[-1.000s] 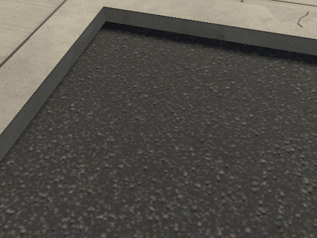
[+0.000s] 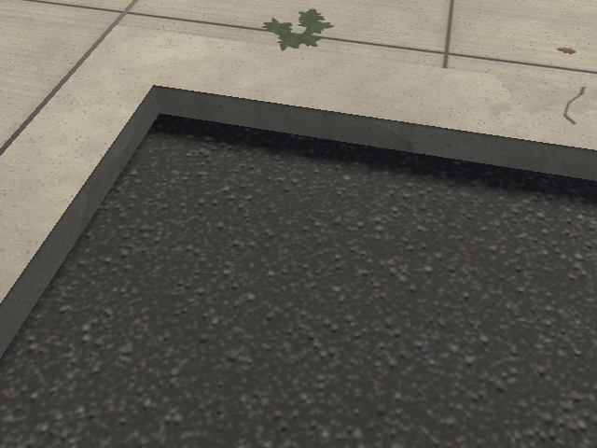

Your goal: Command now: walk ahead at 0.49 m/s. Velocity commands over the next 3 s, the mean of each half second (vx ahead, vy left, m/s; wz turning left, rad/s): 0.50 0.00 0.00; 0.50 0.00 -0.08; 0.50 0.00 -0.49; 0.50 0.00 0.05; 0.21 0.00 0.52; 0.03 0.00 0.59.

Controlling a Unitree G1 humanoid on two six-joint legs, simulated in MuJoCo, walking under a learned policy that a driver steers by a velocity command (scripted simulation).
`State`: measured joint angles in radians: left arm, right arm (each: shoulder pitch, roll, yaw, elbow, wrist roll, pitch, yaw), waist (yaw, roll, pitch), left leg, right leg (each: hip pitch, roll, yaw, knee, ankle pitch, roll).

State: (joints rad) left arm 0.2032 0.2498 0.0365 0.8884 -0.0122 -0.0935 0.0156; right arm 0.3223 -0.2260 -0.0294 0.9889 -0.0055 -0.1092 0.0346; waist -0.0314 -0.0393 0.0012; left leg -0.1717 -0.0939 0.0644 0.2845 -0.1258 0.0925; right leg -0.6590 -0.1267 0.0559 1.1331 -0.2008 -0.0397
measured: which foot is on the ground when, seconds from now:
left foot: down 0.00-0.32, up 0.34-0.84, down 0.86-1.00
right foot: up 0.00-0.28, down 0.30-0.86, up 0.88-1.00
